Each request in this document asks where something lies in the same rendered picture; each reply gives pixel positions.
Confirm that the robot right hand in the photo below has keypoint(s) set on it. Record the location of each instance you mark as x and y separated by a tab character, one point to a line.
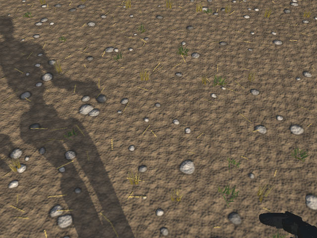
290	223

